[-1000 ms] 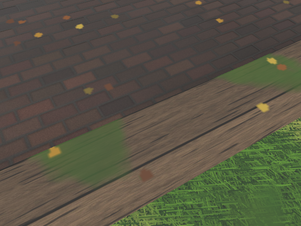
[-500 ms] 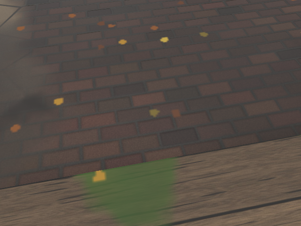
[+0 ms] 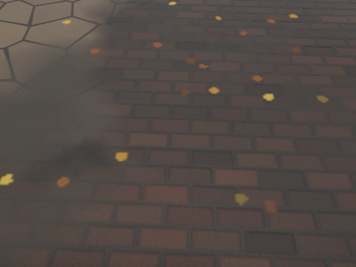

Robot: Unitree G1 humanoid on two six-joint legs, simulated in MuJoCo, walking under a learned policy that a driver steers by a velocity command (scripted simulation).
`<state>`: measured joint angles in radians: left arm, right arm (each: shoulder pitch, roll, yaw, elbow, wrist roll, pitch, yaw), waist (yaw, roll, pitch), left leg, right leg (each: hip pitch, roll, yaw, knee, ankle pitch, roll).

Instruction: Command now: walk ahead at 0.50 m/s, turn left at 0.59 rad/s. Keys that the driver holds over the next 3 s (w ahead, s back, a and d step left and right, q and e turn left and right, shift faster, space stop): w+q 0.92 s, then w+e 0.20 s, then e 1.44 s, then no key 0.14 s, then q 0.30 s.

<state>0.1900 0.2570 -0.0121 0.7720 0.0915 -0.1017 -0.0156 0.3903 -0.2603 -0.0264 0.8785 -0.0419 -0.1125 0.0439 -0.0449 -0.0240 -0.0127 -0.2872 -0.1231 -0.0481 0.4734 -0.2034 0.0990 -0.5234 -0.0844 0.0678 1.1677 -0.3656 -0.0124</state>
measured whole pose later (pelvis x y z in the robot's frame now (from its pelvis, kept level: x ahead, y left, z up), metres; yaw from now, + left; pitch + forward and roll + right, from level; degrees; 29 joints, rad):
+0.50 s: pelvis +0.27 -0.03 +0.01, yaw +18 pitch +2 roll -2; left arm 0.37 0.23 0.00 0.85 0.07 -0.13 0.03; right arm 0.19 -0.27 -0.01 0.80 -0.08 -0.09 0.08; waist 0.06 0.03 -0.04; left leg -0.69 0.08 -0.04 1.03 -0.19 -0.01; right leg -0.12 0.03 -0.18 0.27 -0.18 -0.05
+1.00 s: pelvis +0.51 +0.14 -0.04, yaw +35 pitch +1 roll +2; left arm 0.08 0.26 0.01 0.72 0.03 -0.12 -0.04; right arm 0.52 -0.19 0.01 0.91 -0.02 -0.10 0.00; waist -0.08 -0.04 -0.04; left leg -0.32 -0.11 -0.02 0.85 -0.55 0.08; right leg -0.62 -0.04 0.10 0.95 -0.03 -0.04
